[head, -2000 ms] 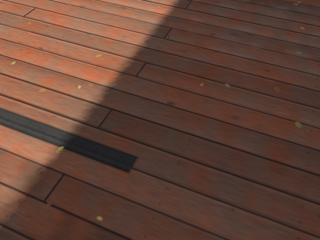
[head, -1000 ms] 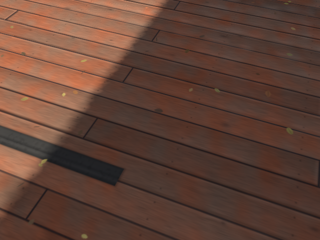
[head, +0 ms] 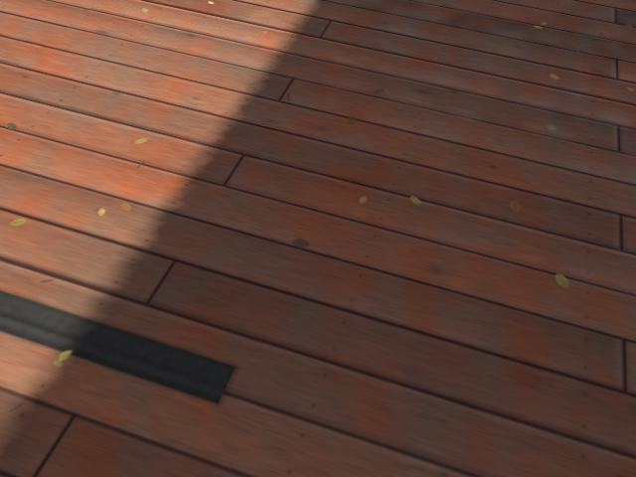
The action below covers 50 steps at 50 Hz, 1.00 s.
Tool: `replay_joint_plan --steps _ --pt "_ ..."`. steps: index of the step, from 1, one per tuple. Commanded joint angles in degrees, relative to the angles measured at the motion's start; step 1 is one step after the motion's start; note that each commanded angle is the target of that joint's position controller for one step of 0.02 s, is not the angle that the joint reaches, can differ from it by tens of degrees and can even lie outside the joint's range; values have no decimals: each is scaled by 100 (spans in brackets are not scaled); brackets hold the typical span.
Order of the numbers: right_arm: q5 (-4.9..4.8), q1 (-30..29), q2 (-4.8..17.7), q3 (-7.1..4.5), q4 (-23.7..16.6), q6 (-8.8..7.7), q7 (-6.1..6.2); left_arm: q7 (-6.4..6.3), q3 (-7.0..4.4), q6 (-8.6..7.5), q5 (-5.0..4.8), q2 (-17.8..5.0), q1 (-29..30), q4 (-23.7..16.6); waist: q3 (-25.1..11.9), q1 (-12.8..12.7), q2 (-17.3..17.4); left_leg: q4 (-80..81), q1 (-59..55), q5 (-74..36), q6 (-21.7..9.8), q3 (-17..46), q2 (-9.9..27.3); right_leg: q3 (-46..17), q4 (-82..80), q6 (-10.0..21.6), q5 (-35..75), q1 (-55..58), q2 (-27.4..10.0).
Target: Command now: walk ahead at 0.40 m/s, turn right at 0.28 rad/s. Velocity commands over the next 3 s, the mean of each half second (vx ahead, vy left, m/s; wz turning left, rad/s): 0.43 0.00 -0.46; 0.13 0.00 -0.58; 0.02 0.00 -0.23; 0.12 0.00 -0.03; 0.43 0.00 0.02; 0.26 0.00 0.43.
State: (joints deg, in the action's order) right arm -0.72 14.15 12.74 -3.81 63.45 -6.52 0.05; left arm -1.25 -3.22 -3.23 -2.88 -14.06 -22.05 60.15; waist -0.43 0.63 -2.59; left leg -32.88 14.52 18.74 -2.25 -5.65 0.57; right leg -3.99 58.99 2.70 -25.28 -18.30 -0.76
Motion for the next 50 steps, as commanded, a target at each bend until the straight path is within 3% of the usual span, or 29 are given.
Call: replay_joint_plan --steps 1,3,6,9,13,15,18,19,20,21,22,23,24,25,26,28,30,32,36,40,43,44,45,46,47,48,49,50 --pt "17 528 539 20 -45 -119 -44 33 -77 -246 -48 -297 515 -595 684 153 756 2391 -1523 532 -641 2561 1890 -545 1269 327 916 -2900 -379" --pt "88 495 290 100 -65 -93 -41 81 -166 -161 15 -359 493 -541 668 57 854 2355 -1302 -987 -283 1293 1412 -368 758 326 1438 -2428 -531" --pt "171 845 475 87 -24 -73 70 186 -152 -16 53 -113 764 -679 632 67 637 2400 -1323 -2160 -398 638 1352 -187 560 151 1825 -2555 -525" --pt "211 750 622 73 -172 -32 172 235 -92 -6 74 -11 1499 -1086 837 114 521 2589 -1191 -2442 -426 170 1321 -17 -445 21 2342 -2723 -500" --pt "119 1095 763 33 -222 24 252 384 10 -17 125 90 2391 -1546 964 326 487 2588 -1410 -2905 -388 -390 1393 620 -1559 85 2678 -2472 -418" --pt "81 1206 816 7 -242 81 251 475 20 -22 116 82 2621 -1721 970 299 495 2294 -1754 -3640 -362 -629 1469 863 -1919 234 2472 -2346 -299" --pt "57 1014 1078 -70 -420 180 303 564 -131 -8 108 -225 2264 -1828 410 -174 926 1132 -2126 -6638 -292 -878 1581 1318 -1987 575 1850 -1292 222" --pt "61 874 1199 -106 -511 225 314 576 -245 14 95 -461 1711 -1747 61 -512 1079 325 -2061 -7219 -282 -866 1617 1336 -1984 727 1620 -580 390" --pt "28 666 1274 -126 -631 240 290 543 -418 39 95 -815 882 -1558 -398 -965 1059 -779 -1689 -7001 -208 -841 1517 1239 -2387 923 1823 615 545" --pt "34 506 1248 -117 -787 192 257 416 -600 92 124 -1164 106 -1369 -738 -1357 709 -2440 -456 -5356 63 -800 1168 426 -2838 1140 2096 2156 229" --pt "206 875 339 99 -1132 7 146 287 -650 124 243 -1703 367 -1538 -1273 -548 -1226 -5141 1972 1057 469 -468 -227 -2719 -3079 2144 3664 3987 -1516" --pt "-29 819 625 93 -1305 -255 31 299 -528 64 394 -1477 241 -1595 -2423 -667 -697 -5979 2399 1541 394 1157 -388 -4275 -3900 2744 3663 4251 -2150" --pt "-217 216 898 12 -1513 -315 27 295 -437 -17 419 -1110 533 -1654 -1736 -659 -231 -5759 2634 1143 243 1331 -39 -3258 -3896 2353 4220 3616 -1878" --pt "-179 76 865 2 -1562 -284 74 337 -385 -103 279 -879 989 -1677 -804 -339 359 -5115 2654 785 252 1213 209 -2299 -3943 2020 4576 2553 -1498" --pt "-61 113 971 -71 -1498 -188 151 339 -321 -139 198 -713 1334 -1759 -566 -107 662 -4618 2344 619 287 1136 435 -1770 -4015 1731 4528 1801 -1243" --pt "44 241 1023 -155 -1576 21 191 306 -287 -119 242 -725 1525 -1850 -268 158 623 -4040 1667 467 391 1094 532 -1333 -4217 1613 4733 624 -992" --pt "144 116 794 -115 -1764 140 232 243 -329 -123 277 -917 1397 -1812 -252 221 382 -3311 1508 230 554 959 462 -1023 -4202 1600 5431 170 -809" --pt "193 -172 717 -81 -1929 209 281 159 -382 -57 282 -1076 1281 -1824 -382 168 126 -2530 1557 -194 663 876 289 -831 -4057 1485 5688 126 -618" --pt "127 -816 739 -30 -2185 316 259 9 -400 201 144 -1117 1126 -1898 -714 -67 -203 -1339 1469 -1124 751 951 36 -985 -3776 1073 4736 394 -464" --pt "69 -1325 847 -34 -2412 328 183 -72 -386 364 176 -1098 1057 -1987 -599 -231 -426 -549 1473 -910 733 1122 -171 -1639 -3521 930 3519 670 -527" --pt "61 -1086 1004 -109 -2416 217 124 -109 -351 416 166 -1043 1215 -2148 -559 -52 -660 373 997 -789 549 1169 -259 -2184 -3143 772 3242 923 -494" --pt "70 -837 1033 -135 -2362 163 110 -127 -319 427 154 -992 1356 -2232 -557 141 -665 1092 474 -1484 418 1114 -166 -2166 -2888 593 3083 819 -317" --pt "158 -591 1297 -198 -2352 140 135 -138 -234 424 219 -745 1244 -2334 -853 114 -288 1207 -485 -2435 119 1606 632 -1927 -2219 329 2244 353 -42" --pt "305 -738 1689 -260 -2450 211 185 -139 -176 394 249 -462 663 -2369 -1009 -339 1209 1031 -1540 -4560 -729 2962 1911 -959 -1055 -35 -443 -889 822" --pt "349 -331 1400 -230 -2362 278 163 -110 -260 356 247 -895 456 -2387 -1304 -231 1917 1139 -1762 -4911 -1521 4058 2645 -578 238 -328 -1726 -1578 835" --pt "242 -456 1119 -153 -2493 296 151 -78 -383 366 228 -1300 367 -2274 -1138 -195 1321 1053 -1633 -4582 -1506 3572 2440 -661 1025 -498 -1353 -1741 569" --pt "204 -612 947 -119 -2538 337 149 -87 -432 439 179 -1353 541 -2196 -868 -167 923 977 -1386 -4218 -1227 2754 2001 -505 1352 -637 -933 -1850 429" --pt "177 -717 903 -97 -2562 383 152 -119 -420 521 177 -1244 651 -2182 -698 -163 769 1028 -1121 -3753 -1044 2345 1672 -443 1418 -718 -637 -1854 363"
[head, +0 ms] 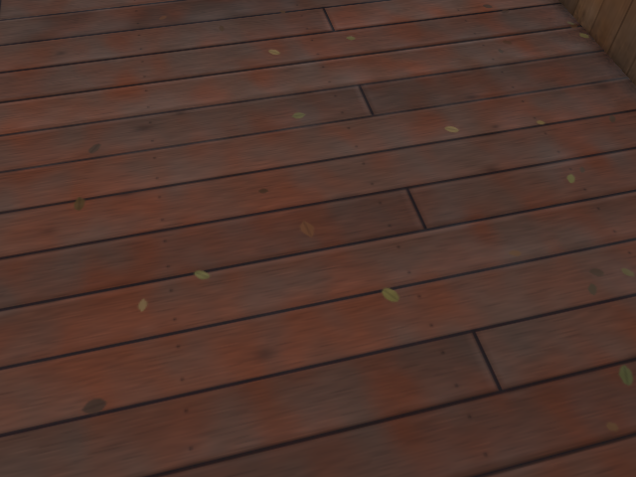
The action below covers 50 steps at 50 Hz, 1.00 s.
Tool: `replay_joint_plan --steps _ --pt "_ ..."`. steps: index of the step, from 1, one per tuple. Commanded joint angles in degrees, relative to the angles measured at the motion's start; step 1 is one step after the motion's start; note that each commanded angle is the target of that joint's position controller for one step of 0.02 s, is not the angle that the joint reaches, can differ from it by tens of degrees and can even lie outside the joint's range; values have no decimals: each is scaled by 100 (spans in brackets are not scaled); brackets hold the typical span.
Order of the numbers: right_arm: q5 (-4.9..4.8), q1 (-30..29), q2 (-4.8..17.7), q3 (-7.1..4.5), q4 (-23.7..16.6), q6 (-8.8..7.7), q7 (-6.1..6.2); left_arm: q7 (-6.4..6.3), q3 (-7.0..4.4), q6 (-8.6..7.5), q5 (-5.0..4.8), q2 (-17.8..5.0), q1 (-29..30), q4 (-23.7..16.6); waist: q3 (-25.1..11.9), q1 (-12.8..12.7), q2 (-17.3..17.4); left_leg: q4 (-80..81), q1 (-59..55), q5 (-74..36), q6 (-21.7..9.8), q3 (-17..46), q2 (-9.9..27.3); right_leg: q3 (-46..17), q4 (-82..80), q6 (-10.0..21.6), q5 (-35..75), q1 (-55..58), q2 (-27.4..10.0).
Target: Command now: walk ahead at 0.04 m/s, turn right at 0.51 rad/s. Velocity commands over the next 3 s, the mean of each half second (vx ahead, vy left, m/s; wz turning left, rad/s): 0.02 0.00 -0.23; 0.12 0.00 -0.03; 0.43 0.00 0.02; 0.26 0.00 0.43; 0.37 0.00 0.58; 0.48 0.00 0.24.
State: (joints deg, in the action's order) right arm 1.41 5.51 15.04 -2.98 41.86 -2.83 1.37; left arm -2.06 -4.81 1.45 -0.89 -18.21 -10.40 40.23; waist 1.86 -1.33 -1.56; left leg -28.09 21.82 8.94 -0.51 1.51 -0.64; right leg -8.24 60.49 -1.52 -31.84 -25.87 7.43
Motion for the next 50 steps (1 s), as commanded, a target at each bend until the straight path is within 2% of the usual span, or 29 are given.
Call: replay_joint_plan --steps 1,3,5,7,10,13,14,15,16,17,18,20,23,25,27,28,29,30,31,32,36,38,40,41,45,47,48,49,50 --pt "-51 73 699 -169 -399 55 28 -41 -228 112 -25 -684 -431 -240 -794 19 710 650 -1570 -2541 -1187 1402 1653 37 1247 -343 247 -997 -506" --pt "-17 57 775 -182 -376 132 29 -9 -119 142 -50 -346 -374 -333 -695 8 928 848 -1208 -2349 -1186 874 1323 373 719 -372 496 -608 -468" --pt "-31 98 830 -205 -362 175 43 -3 -45 120 -16 -204 -236 -429 -799 88 1121 876 -1287 -2364 -1278 717 1342 531 -34 -377 499 -341 -529" --pt "-72 97 921 -233 -346 200 38 26 16 100 34 -142 -100 -501 -932 164 1221 864 -1274 -2270 -1316 655 1425 624 -840 -314 599 128 -657" --pt "-145 242 1034 -253 -262 229 2 93 14 95 36 -246 -75 -509 -944 265 1342 836 -1279 -1739 -1333 794 1555 778 -1796 -170 847 619 -690" --pt "-257 307 948 -190 -148 265 -18 171 1 75 64 -213 -420 -319 -747 50 1192 558 -756 -815 -954 658 1347 1007 -3664 200 2024 1641 -543" --pt "-231 589 785 -129 -40 237 -41 160 -16 75 118 -365 -443 -359 -770 90 890 340 -281 -154 -526 522 1162 542 -3945 403 2472 2226 -868" --pt "9 682 356 8 -108 192 -106 94 -73 93 185 -762 -534 -436 -963 264 -498 -885 443 1292 38 -151 597 -904 -4089 786 3570 2793 -2132" --pt "-22 390 411 -22 -305 161 -65 149 -24 34 312 -724 -270 -422 -679 215 -1327 -1153 473 2471 247 -138 334 -1389 -4306 1631 3436 1533 -2821" --pt "-77 145 758 -108 -279 189 -16 181 34 -82 359 -486 48 -520 -365 106 -947 -1652 280 2272 330 48 461 -1216 -4482 1669 2807 1161 -2510" --pt "-113 207 797 -154 -191 219 0 181 86 -180 349 -310 210 -446 -267 193 -896 -1811 298 2002 357 90 440 -903 -4468 1465 2680 1126 -2228" --pt "-47 471 764 -192 19 296 66 169 99 -289 222 -301 375 -365 -220 250 -844 -1961 266 1665 477 137 475 -577 -4291 1268 3340 1235 -1985" --pt "-116 572 469 -97 96 273 34 149 140 -283 177 -167 271 -201 -439 245 -682 -1464 -157 1539 546 17 436 -248 -3927 1271 4473 1485 -1804" --pt "-157 513 428 -65 118 254 19 139 147 -241 140 -160 233 -120 -523 203 -625 -674 -430 1161 542 -96 369 -284 -3743 1269 4599 1687 -1773" --pt "-101 648 497 -48 203 242 0 140 153 -229 76 -133 115 -4 -553 281 -426 471 -1132 -344 439 -50 382 -275 -3676 994 3941 1586 -1615" --pt "-51 703 731 -81 199 245 11 153 171 -264 129 -71 -56 54 -605 183 -155 455 -1490 -1285 346 221 637 -220 -3629 764 3230 1417 -1437" --pt "-88 724 1064 -157 233 266 24 195 132 -304 192 -160 -285 104 -505 -50 321 147 -1587 -1421 182 183 738 -15 -3671 610 2646 1161 -1153" --pt "-131 707 946 -173 329 268 -19 185 132 -295 181 -147 -158 134 -411 55 530 103 -1132 -553 57 89 578 273 -3656 460 2339 1353 -940" --pt "-110 679 705 -117 331 250 -49 166 126 -273 161 -187 99 143 -267 195 368 242 -946 -220 54 88 509 326 -3540 401 2202 1384 -921" --pt "-61 625 625 -90 372 230 -44 135 133 -243 138 -91 203 126 -251 174 393 323 -877 -145 93 99 508 357 -3502 402 2213 1380 -927" --pt "-70 660 552 -52 504 141 -15 88 112 -149 146 -51 121 265 -181 168 375 334 -856 -27 157 58 449 351 -3499 412 2268 1359 -929" --pt "-117 785 577 -62 610 162 25 68 72 -119 103 -101 -29 402 -158 157 254 257 -704 1438 63 -89 270 441 -3518 479 725 1258 -791" --pt "-169 757 591 -66 555 134 72 53 21 -141 36 -214 -122 427 300 119 85 103 -201 2764 -122 -73 215 219 -3661 676 -870 784 -881" --pt "-193 745 546 -52 508 69 77 58 18 -206 8 -220 -206 438 467 98 -31 -6 -15 2913 -190 -39 230 -2 -3779 789 -1188 674 -1018" --pt "-289 694 301 -24 424 -259 -41 127 -55 -442 -24 -457 -610 611 361 64 -795 -1029 280 1790 -296 -355 57 -1516 -4518 1344 -1442 1107 -1970" --pt "-317 970 285 -35 519 -342 -110 151 -20 -458 -48 -407 -341 521 391 293 -779 -638 -468 1659 -529 -296 67 -1442 -4505 1308 -1084 603 -1934" --pt "-328 1423 331 -57 684 -372 -137 161 21 -460 -65 -317 61 385 403 573 -680 -148 -1072 1616 -644 -161 125 -953 -4184 1093 -663 193 -1657" --pt "-293 1923 614 -139 880 -413 -143 162 100 -501 -80 -48 417 209 413 743 1 405 -1638 1877 -810 640 546 -108 -3194 707 82 -362 -1115" --pt "-305 2520 1158 -296 1071 -435 -171 153 139 -630 -69 161 587 10 295 795 1394 1215 -2554 1767 -1258 2392 1454 887 -1406 290 811 -1292 -450"
Over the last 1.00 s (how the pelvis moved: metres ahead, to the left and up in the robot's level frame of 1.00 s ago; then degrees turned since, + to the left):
0.40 -0.05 0.00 -34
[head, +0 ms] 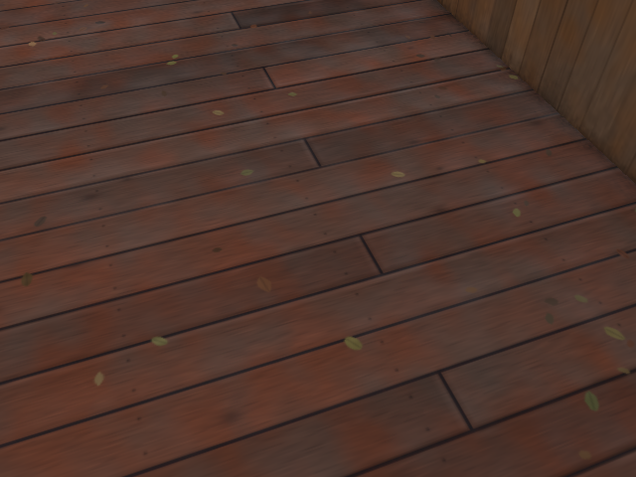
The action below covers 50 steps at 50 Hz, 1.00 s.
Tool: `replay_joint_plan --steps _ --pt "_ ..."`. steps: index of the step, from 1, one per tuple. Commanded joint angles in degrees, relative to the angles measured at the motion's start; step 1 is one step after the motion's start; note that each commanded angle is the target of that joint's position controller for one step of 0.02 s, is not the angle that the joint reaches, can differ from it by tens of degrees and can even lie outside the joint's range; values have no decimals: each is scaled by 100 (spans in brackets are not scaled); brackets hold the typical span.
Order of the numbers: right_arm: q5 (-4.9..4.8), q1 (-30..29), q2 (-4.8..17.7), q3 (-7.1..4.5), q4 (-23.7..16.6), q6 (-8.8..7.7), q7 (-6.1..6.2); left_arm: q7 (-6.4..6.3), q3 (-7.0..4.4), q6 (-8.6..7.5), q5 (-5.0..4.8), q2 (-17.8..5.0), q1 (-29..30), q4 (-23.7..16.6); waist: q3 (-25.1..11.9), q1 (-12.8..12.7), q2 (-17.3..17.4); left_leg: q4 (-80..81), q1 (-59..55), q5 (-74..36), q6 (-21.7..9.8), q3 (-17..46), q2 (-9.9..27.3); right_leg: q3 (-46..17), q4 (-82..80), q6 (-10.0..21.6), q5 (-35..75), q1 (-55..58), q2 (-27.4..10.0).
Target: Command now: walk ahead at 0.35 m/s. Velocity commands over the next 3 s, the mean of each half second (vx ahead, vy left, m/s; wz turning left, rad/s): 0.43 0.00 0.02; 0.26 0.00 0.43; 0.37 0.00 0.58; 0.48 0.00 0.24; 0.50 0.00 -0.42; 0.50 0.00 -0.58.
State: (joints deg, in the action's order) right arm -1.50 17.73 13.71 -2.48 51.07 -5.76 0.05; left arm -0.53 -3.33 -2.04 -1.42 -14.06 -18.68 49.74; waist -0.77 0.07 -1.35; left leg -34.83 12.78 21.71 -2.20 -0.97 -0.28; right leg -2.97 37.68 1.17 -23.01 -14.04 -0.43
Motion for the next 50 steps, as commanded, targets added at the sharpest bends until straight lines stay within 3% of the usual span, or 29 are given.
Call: replay_joint_plan --steps 1,2,4,7,10,12,15,17,18,19,20,21,22,23,24,26,30,34,36,39,41,43,44,45,46,47,48,49,50 --pt "67 1530 1334 -353 129 -144 -77 -9 -68 -408 -27 -555 1540 -1049 609 803 1679 2263 -2217 -384 -1564 3939 2245 124 2076 -28 -944 -3572 287" --pt "138 1349 1069 -270 64 -144 -77 19 -106 -462 -81 -651 1365 -989 597 575 1039 2045 -2435 -800 -1539 3749 2263 -147 2800 92 -880 -4013 -18" --pt "135 1046 851 -194 -54 -84 -87 91 -67 -463 -66 -524 1246 -908 519 400 595 2079 -2502 -1409 -1246 2804 1994 -37 2976 253 -95 -4294 -366" --pt "117 896 577 -83 -66 81 -31 225 -16 -413 10 -282 1505 -976 582 347 725 2488 -1812 -2240 -909 1551 1446 306 1862 127 764 -3504 -471" --pt "103 793 828 -120 -118 134 90 318 105 -399 24 -22 1999 -1142 624 399 745 2705 -890 -2206 -753 725 1024 620 329 -47 1802 -2246 -180" --pt "60 918 1053 -185 -81 104 114 334 84 -375 -5 -177 2200 -1240 657 406 876 2875 -687 -1993 -770 741 1191 612 -165 -56 2172 -1678 -78" --pt "-6 811 1101 -236 -56 101 101 320 -10 -359 -24 -525 2161 -1297 697 183 899 2657 -1113 -2584 -643 735 1492 440 -582 169 2156 -1446 -89" --pt "24 711 1164 -267 -69 154 90 271 -161 -344 10 -803 1488 -1132 171 -268 878 1573 -1288 -4439 -458 441 1369 614 -673 418 1948 -441 147" --pt "61 731 1082 -237 -91 192 96 226 -284 -317 -3 -994 603 -853 -373 -668 797 482 -954 -4881 -322 244 1129 696 -664 570 1874 718 247" --pt "174 760 873 -143 -239 207 108 154 -392 -283 49 -1361 -416 -645 -1127 -1017 142 -1348 281 -3390 -126 80 835 -475 -564 903 1506 2378 -763" --pt "97 1596 -67 107 -318 98 71 217 -432 -292 136 -1816 -743 -499 -2068 -501 -1690 -3419 2081 788 163 309 -256 -3541 -1618 1844 -293 3784 -2153" --pt "-88 1179 600 -42 -266 -21 45 233 -287 -324 86 -1223 -541 -523 -1649 -690 -1182 -4157 2752 1024 61 975 -72 -4184 -2383 1676 -1181 3332 -2136" --pt "-220 516 940 -148 -473 -69 26 215 -206 -352 66 -976 -67 -559 -697 -606 -808 -4262 3138 532 -61 841 213 -3257 -2417 1390 -920 2517 -2031" --pt "-168 227 921 -141 -533 -74 58 210 -159 -374 90 -856 383 -609 -333 -401 -280 -4017 2880 -31 -98 722 525 -2485 -2492 1240 -136 1685 -1842" --pt "-57 163 861 -171 -515 -35 81 222 -122 -407 147 -691 686 -615 -120 -200 -185 -3698 2599 -383 -84 718 718 -1874 -2612 1135 480 1053 -1603" --pt "-47 464 672 -186 -404 147 78 229 -100 -491 220 -525 919 -529 -72 101 -441 -3412 2008 -680 -56 792 911 -1108 -2937 1054 925 413 -1350" --pt "22 85 580 -205 -570 324 126 162 -144 -591 256 -680 837 -281 405 164 -91 -2823 2404 -1228 148 924 826 -112 -3196 1139 2428 71 -1356" --pt "122 -484 442 -152 -845 256 -7 0 -148 -473 254 -859 944 -264 344 66 -111 -1198 2014 -2518 279 369 650 1011 -2877 936 4067 109 -1034" --pt "135 -923 333 -100 -1056 265 -106 -81 -161 -384 214 -972 731 -205 302 -154 -51 -668 1948 -2799 286 120 578 1125 -2703 929 4289 408 -1133" --pt "117 -1161 476 -147 -1358 321 -238 -130 -217 -190 112 -1133 570 -148 202 -238 -124 -229 2122 -2308 159 22 507 1126 -2223 870 4474 1171 -1404" --pt "134 -1105 631 -217 -1516 352 -311 -168 -263 -55 28 -1223 639 -190 97 -137 -236 -76 2017 -1647 -11 -113 354 1119 -1691 754 4928 1488 -1531" --pt "123 -398 901 -368 -1445 326 -334 -223 -281 68 -17 -1211 779 -291 -283 250 -191 445 1119 -1558 -268 -321 -14 1257 -409 517 5411 1462 -1341" --pt "153 153 1240 -513 -1332 296 -245 -214 -233 79 24 -1086 613 -317 -649 482 251 983 104 -2959 -490 -74 -70 1410 800 191 4694 1036 -913" --pt "173 312 1829 -629 -1408 337 -92 -150 -68 27 335 -604 306 -499 -1194 203 1505 474 -1493 -5922 -1087 1641 1250 1413 2646 -197 852 -652 -312" --pt "289 146 1927 -582 -1672 319 -105 -44 17 -54 311 -568 13 -637 -2199 6 1816 901 -2633 -5641 -2379 4079 2384 348 4227 -396 -1929 -2109 634" --pt "242 -5 1475 -486 -1800 346 -152 26 -107 -67 152 -1028 398 -572 -2248 339 757 1161 -2364 -4670 -2118 3537 2077 -368 4436 -301 -1448 -2320 235" --pt "140 -238 1249 -425 -1794 350 -143 41 -114 -58 47 -1026 713 -715 -1648 243 474 1319 -1789 -3186 -1775 2919 1756 -289 4131 -206 -862 -2545 34" --pt "34 -396 1115 -394 -1759 382 -118 3 -113 -28 95 -923 818 -677 -1098 101 68 1595 -1088 -1692 -1465 2595 1442 -236 3562 -199 -440 -2568 -218" --pt "9 -584 1024 -361 -1788 410 -81 -35 -146 19 134 -992 920 -727 -764 -13 227 1884 -445 -510 -1318 2499 1247 -240 2984 -177 -122 -2369 -359"
Over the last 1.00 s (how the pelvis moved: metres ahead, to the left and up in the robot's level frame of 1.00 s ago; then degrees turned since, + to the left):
0.04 0.00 -0.01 -5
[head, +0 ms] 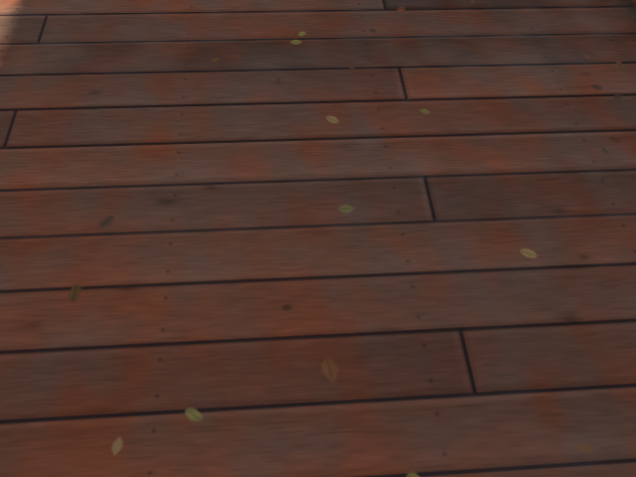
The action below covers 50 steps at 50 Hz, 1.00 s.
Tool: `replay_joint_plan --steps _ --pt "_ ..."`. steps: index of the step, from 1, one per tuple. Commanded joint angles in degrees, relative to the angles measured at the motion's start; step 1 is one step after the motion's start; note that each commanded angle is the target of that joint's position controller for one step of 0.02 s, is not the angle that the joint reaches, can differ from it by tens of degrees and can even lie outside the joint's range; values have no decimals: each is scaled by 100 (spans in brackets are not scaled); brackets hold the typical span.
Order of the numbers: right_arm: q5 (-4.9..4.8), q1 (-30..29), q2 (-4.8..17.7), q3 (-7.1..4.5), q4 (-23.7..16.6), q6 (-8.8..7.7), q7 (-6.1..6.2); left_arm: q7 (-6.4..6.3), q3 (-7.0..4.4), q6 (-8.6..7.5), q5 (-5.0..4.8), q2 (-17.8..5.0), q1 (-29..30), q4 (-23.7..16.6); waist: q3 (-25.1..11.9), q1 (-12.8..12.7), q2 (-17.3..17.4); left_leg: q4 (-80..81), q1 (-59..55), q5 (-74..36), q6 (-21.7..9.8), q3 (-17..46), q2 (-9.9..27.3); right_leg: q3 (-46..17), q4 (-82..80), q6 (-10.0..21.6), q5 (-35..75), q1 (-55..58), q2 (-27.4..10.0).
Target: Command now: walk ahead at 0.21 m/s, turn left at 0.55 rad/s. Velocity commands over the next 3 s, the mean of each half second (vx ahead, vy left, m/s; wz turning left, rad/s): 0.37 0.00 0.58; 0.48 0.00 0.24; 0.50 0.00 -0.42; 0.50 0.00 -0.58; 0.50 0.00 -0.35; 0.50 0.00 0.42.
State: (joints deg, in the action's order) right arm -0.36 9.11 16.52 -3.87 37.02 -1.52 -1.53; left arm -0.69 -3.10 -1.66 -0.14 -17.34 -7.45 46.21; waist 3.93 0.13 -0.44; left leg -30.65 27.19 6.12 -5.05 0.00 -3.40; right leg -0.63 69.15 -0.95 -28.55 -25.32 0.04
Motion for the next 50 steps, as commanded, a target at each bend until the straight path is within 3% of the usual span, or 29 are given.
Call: replay_joint_plan --steps 1,3,7,12,14,16,17,18,19,20,21,23,26,29,34,37,39,40,41,42,43,44,45,46,47,48,50 --pt "-20 130 759 -215 -462 -3 107 -9 -177 12 18 -648 -192 -393 -1057 -124 410 1714 -1383 1646 -963 2350 1347 -372 -440 42 698 -906 -365" --pt "57 90 823 -252 -565 -40 180 -16 -150 -26 46 -521 -236 -399 -977 -141 638 1898 -1084 1781 -987 2246 1175 -284 -1110 -25 887 -657 -262" --pt "-9 318 949 -315 -570 -58 294 -28 -102 -149 43 -402 65 -479 -1014 37 725 1801 -1111 1842 -941 2239 1111 -326 -2330 -176 1240 -476 -146" --pt "-47 501 1004 -326 -577 27 283 64 -128 -320 -54 -488 277 -593 -898 154 910 1630 -983 2328 -836 2583 1091 -294 -3204 -124 1291 -19 63" --pt "-57 489 958 -303 -591 70 269 99 -151 -401 -98 -505 157 -597 -841 51 945 1490 -819 2535 -769 2736 1045 -261 -3610 -10 1290 433 116" --pt "-70 332 765 -232 -631 116 270 102 -212 -460 -109 -521 -365 -441 -773 -311 811 1065 -239 2851 -507 2642 749 -198 -4351 145 1607 1495 22" --pt "-66 228 473 -143 -684 109 273 62 -295 -472 -70 -740 -964 -303 -852 -567 479 202 525 3020 -205 2289 443 -721 -4668 355 1275 2400 -594" --pt "-82 338 -46 -2 -737 85 266 16 -360 -436 63 -1126 -1453 -241 -1025 -564 -623 -1677 1394 2819 197 1139 -262 -2231 -5267 770 -57 3097 -1821" --pt "-120 180 333 -71 -1084 -22 238 82 -449 -431 201 -1450 -1383 -224 -469 -377 -1350 -2500 2567 2628 194 963 -63 -3913 -5832 1322 -1471 2731 -2483" --pt "-110 177 683 -155 -989 -49 220 64 -382 -439 97 -1107 -1045 -357 -114 -308 -1098 -3042 2858 2181 255 1020 278 -3652 -5868 1370 -1723 2591 -2365" --pt "-83 260 779 -204 -843 -35 194 32 -295 -424 10 -792 -876 -403 -12 -271 -906 -3248 2919 1732 326 979 337 -3006 -5815 1149 -1211 2580 -2044" --pt "-47 317 665 -204 -731 -35 144 -4 -221 -387 21 -635 -756 -436 -32 -216 -733 -3454 2666 1036 447 851 524 -1967 -5883 896 63 2400 -1652" --pt "-78 180 424 -145 -746 -50 106 -14 -189 -439 118 -586 -964 -331 -118 -288 -611 -3629 2379 218 576 663 609 -888 -5964 870 1490 2197 -1399" --pt "-85 -95 292 -92 -803 -55 98 4 -164 -422 111 -563 -1251 -155 -38 -411 -515 -2968 2257 -220 636 637 595 -378 -5994 952 2295 2238 -1344" --pt "-92 -989 17 63 -1034 -158 -105 22 -159 -320 -45 -763 -1595 119 286 -656 -489 -1178 1698 -581 548 17 641 56 -6080 1002 2698 2429 -1442" --pt "-127 -1275 32 85 -1139 -215 -217 55 -179 -236 -143 -900 -1808 293 388 -639 -536 -507 1314 -83 318 -251 550 99 -5933 1012 3399 2803 -1642" --pt "-98 -1029 255 -7 -1110 -238 -229 47 -217 -186 -186 -1065 -1796 367 91 -325 -745 -159 480 302 57 -424 269 243 -5372 924 5352 3025 -1684" --pt "-80 -440 456 -116 -957 -233 -200 25 -230 -160 -195 -1142 -1755 406 -342 88 -802 54 -425 208 -121 -529 88 420 -4652 830 6513 3035 -1614" --pt "-79 495 713 -260 -669 -208 -136 -4 -203 -157 -188 -1094 -1726 409 -925 591 -720 297 -1843 -238 -321 -540 6 641 -3603 680 6869 2601 -1429" --pt "-24 1527 1072 -384 -435 -133 -12 -16 -113 -217 -56 -887 -1651 222 -1741 1014 -269 -105 -3894 -472 -605 545 912 632 -1937 496 5015 1101 -1218" --pt "11 1572 1608 -413 -355 -145 17 88 174 -355 52 -4 -2319 14 -2708 408 1469 401 -5663 391 -1594 3592 2580 285 144 163 -155 -1088 -122" --pt "54 1722 1022 -294 -356 -161 31 121 -1 -489 -157 -649 -1815 107 -2928 800 909 996 -5372 732 -1528 4085 2660 -639 787 217 -436 -1508 -182" --pt "70 1378 834 -202 -267 -202 28 125 -83 -515 -328 -841 -1198 -159 -1839 721 815 1095 -4551 188 -1224 2961 2426 -507 870 259 0 -1892 -418" --pt "29 1011 679 -154 -221 -237 24 90 -58 -511 -288 -722 -980 -195 -1289 496 436 1235 -3656 -298 -1037 2206 2155 -407 523 252 517 -1748 -660" --pt "36 703 490 -105 -200 -271 0 74 -79 -461 -183 -662 -945 -165 -906 281 388 1432 -2954 -588 -932 1674 1912 -377 207 202 833 -1540 -789" --pt "79 499 361 -79 -185 -322 -10 85 -91 -365 -168 -579 -1162 -91 -771 54 530 1680 -2447 -659 -859 1284 1759 -455 65 174 1109 -1146 -902" --pt "79 346 331 -108 -57 -447 -16 78 -62 -193 -182 -310 -1391 -8 -595 -155 513 2089 -1908 -731 -886 893 1730 -457 -86 80 1335 -860 -908"
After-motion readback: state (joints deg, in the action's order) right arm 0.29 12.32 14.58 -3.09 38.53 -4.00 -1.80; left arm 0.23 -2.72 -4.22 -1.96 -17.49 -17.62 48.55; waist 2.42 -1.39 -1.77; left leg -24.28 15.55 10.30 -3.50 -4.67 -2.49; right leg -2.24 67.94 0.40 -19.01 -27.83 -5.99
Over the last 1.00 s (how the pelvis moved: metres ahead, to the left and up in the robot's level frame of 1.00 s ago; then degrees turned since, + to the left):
0.42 -0.01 0.00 16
